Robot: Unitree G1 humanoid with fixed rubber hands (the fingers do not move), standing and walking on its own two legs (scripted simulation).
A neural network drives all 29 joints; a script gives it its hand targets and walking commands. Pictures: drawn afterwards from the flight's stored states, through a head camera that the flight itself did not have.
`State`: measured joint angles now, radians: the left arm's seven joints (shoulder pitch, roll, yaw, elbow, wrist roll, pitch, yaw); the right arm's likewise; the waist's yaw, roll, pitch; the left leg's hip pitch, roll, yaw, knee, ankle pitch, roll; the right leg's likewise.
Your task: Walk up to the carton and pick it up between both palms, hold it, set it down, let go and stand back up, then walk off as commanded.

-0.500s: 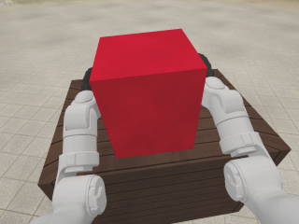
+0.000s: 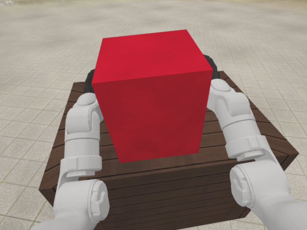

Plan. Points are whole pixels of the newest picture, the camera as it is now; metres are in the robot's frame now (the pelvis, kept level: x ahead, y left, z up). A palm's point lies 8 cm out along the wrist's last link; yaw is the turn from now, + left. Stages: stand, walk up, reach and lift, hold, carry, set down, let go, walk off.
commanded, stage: hold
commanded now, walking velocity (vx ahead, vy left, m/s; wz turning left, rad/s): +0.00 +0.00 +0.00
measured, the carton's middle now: (152, 97) +0.38 +0.01 +0.20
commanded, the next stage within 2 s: none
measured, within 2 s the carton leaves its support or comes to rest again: neither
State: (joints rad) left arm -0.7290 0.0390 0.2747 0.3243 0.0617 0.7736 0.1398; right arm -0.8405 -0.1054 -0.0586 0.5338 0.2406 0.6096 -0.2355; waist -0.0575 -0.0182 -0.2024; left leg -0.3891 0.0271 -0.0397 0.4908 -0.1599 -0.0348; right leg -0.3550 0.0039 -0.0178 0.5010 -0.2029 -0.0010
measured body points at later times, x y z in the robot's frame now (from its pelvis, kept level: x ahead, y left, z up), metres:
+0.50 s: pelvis +0.00 +0.00 +0.00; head -0.05 +0.02 +0.45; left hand +0.39 +0.16 +0.21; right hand +0.40 -0.15 +0.23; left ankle +0.06 +0.14 -0.73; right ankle +0.03 -0.12 -0.73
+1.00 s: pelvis +0.00 +0.00 +0.00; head -0.05 +0.02 +0.45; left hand +0.39 +0.16 +0.21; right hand +0.40 -0.15 +0.23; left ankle +0.06 +0.14 -0.73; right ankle +0.03 -0.12 -0.73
